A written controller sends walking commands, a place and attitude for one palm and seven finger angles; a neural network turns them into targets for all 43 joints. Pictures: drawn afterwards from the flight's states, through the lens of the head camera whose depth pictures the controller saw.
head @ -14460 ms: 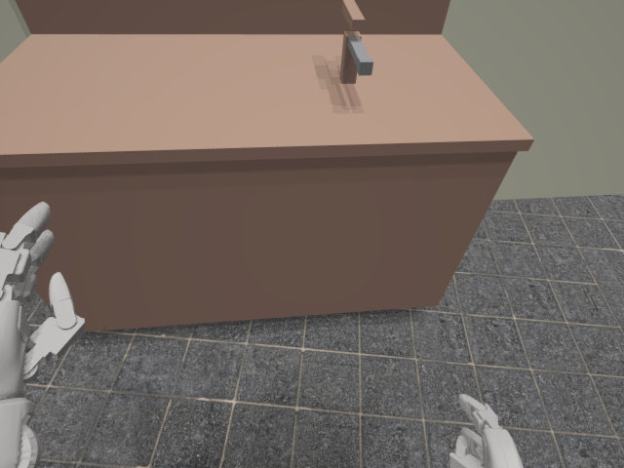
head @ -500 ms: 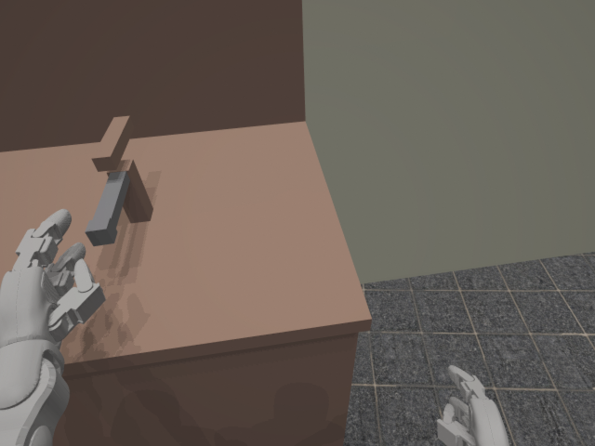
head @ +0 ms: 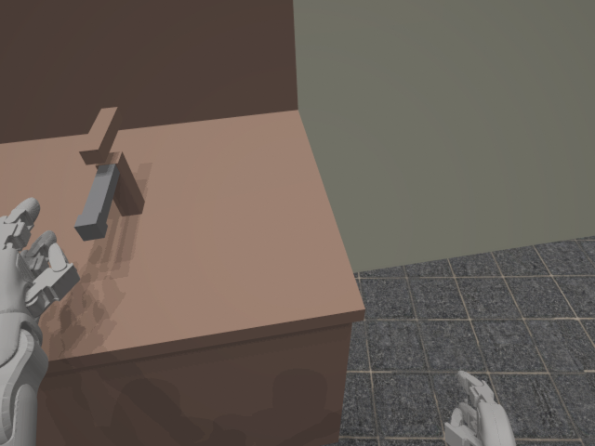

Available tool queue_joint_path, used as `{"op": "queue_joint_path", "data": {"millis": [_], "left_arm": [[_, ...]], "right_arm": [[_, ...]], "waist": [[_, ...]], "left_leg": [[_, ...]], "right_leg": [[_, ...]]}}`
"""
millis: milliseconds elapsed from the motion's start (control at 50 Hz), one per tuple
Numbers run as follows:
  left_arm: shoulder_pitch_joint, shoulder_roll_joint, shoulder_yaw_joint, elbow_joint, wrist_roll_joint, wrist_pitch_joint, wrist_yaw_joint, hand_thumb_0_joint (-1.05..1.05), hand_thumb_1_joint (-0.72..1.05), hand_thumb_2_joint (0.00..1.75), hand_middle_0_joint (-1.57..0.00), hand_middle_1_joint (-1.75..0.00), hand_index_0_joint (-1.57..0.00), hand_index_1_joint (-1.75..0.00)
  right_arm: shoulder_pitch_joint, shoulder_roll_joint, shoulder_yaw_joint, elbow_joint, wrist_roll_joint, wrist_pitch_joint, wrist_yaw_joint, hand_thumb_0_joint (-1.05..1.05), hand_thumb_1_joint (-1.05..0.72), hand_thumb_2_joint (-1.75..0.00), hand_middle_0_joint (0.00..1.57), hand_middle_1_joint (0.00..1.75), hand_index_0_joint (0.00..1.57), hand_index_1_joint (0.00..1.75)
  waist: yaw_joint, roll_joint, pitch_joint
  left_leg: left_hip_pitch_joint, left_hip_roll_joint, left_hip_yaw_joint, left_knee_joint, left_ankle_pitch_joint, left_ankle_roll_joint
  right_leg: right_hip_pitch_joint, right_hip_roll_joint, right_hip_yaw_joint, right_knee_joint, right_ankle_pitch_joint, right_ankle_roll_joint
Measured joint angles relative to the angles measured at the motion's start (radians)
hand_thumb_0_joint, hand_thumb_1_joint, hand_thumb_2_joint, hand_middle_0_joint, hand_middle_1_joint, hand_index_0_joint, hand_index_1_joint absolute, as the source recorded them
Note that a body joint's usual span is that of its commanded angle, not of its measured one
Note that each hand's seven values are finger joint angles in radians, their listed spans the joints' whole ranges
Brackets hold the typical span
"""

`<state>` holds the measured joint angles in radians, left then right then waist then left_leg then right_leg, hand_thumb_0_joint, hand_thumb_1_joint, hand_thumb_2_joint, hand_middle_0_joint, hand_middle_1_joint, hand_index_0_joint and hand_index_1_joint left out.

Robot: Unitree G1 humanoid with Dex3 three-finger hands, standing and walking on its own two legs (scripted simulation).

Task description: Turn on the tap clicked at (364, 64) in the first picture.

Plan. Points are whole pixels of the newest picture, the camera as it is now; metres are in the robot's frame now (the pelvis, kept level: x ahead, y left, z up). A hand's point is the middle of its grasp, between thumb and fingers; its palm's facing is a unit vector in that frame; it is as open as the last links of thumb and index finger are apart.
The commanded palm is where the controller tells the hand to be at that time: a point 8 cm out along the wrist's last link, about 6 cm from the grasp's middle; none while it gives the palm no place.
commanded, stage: reach beside the lever's end, fingers flat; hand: left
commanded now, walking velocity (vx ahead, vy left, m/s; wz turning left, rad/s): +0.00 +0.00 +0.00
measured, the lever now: (91, 226) +0.34 +0.33 +0.14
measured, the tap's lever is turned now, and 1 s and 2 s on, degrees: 2 2 7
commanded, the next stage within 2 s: push the lever round in 1.04 s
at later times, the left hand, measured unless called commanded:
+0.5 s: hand (63, 258) +0.29 +0.34 +0.14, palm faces +0.53 -0.84 -0.13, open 7.8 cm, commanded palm +0.24 +0.38 +0.14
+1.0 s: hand (64, 253) +0.29 +0.35 +0.13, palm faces +0.50 -0.86 -0.12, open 7.8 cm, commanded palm +0.25 +0.39 +0.13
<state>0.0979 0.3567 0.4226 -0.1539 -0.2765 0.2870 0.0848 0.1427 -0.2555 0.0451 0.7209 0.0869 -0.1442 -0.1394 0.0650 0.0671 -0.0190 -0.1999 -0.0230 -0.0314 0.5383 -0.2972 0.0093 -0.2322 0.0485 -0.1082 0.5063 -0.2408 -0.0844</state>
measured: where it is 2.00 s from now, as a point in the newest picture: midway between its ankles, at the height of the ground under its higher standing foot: outside the picture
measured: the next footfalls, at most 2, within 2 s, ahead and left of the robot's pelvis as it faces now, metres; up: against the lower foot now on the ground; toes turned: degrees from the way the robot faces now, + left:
none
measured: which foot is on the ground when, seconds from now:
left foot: down 0.00-1.00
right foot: down 0.00-1.00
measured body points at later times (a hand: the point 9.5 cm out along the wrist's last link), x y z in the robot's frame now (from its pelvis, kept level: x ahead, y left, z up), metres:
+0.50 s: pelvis +0.01 +0.01 +0.00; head +0.01 -0.01 +0.45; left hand +0.25 +0.39 +0.14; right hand +0.18 -0.24 -0.09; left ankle +0.00 +0.12 -0.73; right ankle +0.03 -0.06 -0.73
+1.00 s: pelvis +0.01 +0.03 +0.00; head +0.01 +0.01 +0.45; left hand +0.26 +0.39 +0.14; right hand +0.17 -0.22 -0.09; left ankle +0.00 +0.12 -0.73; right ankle +0.03 -0.06 -0.73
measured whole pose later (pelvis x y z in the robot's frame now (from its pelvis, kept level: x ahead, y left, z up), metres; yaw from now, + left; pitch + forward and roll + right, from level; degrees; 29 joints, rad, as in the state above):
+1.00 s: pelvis +0.01 +0.03 +0.00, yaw -1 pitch +0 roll +0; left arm -0.02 0.39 0.49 0.17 -0.23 0.07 -0.01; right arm 0.22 -0.26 0.02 0.71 0.07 -0.16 -0.13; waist 0.04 0.04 -0.03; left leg -0.22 -0.04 0.00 0.52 -0.30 0.04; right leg -0.26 0.03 -0.08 0.49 -0.24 -0.05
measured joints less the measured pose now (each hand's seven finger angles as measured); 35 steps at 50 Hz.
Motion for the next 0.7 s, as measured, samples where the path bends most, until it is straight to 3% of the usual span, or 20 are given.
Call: {"op": "queue_joint_path", "data": {"millis": [180,340,480,700], "left_arm": [[-0.056,0.022,0.028,0.128,0.009,-0.028,-0.029,0.01,0.89,0.90,-0.17,-0.20,-0.17,-0.20],[-0.076,0.025,0.045,0.183,0.017,-0.099,-0.055,0.01,0.89,0.90,-0.16,-0.18,-0.16,-0.18],[-0.129,0.065,0.077,0.296,0.026,-0.099,-0.084,0.01,0.89,0.90,-0.16,-0.16,-0.15,-0.16],[-0.170,0.085,0.103,0.400,0.032,-0.186,-0.134,0.01,0.90,0.90,-0.15,-0.15,-0.15,-0.15]], "right_arm": [[0.015,-0.012,-0.009,-0.001,0.003,0.004,0.000,0.01,-0.90,-0.90,0.20,0.30,0.20,0.30],[0.035,-0.015,-0.015,0.000,-0.002,-0.004,-0.001,0.01,-0.90,-0.90,0.20,0.30,0.20,0.30],[0.038,-0.013,-0.014,0.002,0.001,0.001,-0.004,0.01,-0.90,-0.90,0.20,0.30,0.20,0.30],[0.068,-0.018,-0.020,0.002,-0.002,-0.007,0.000,0.01,-0.90,-0.90,0.20,0.30,0.20,0.30]], "waist": [[-0.009,-0.005,-0.001],[-0.011,-0.011,-0.003],[-0.019,-0.016,-0.002],[-0.025,-0.020,-0.010]], "left_leg": [[-0.010,-0.001,0.005,-0.003,-0.002,0.003],[-0.011,-0.005,0.009,-0.011,-0.003,0.008],[-0.023,-0.004,0.008,-0.007,-0.005,0.011],[-0.040,-0.010,0.012,-0.001,-0.008,0.021]], "right_leg": [[-0.014,-0.001,0.006,0.001,-0.003,0.002],[-0.017,-0.005,0.010,-0.001,-0.006,0.007],[-0.024,-0.003,0.009,-0.007,-0.003,0.009],[-0.040,-0.009,0.013,-0.005,-0.002,0.019]]}}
